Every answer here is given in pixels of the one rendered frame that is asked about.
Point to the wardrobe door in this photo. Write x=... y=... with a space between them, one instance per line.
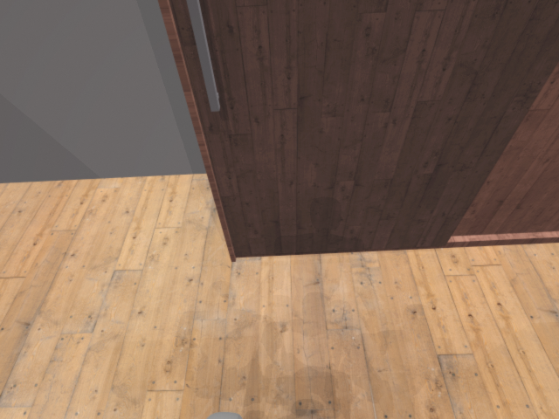
x=361 y=124
x=521 y=193

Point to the handle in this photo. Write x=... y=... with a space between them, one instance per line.
x=203 y=53

